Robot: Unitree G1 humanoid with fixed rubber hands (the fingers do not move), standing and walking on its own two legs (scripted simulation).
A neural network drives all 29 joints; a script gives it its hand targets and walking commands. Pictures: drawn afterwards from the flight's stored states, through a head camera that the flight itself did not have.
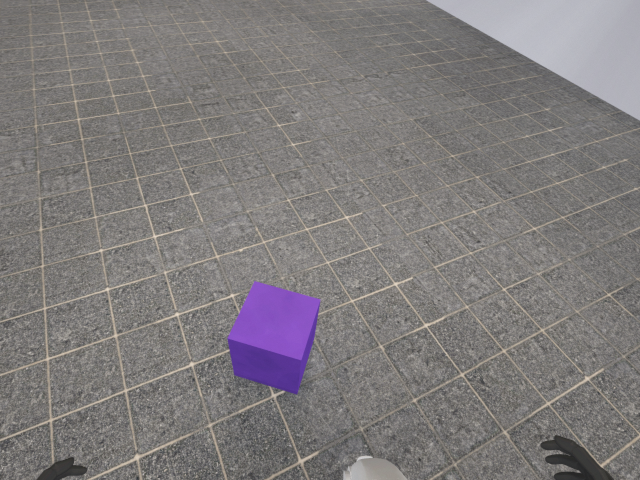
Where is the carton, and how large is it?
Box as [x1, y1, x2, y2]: [227, 281, 320, 393]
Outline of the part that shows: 254,281 227,338 234,374 296,393 313,340 320,299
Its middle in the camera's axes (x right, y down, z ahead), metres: -0.13 +0.31 +1.19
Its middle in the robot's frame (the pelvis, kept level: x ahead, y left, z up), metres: +0.62 +0.06 -0.63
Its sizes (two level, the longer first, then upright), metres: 0.210 0.200 0.250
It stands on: the floor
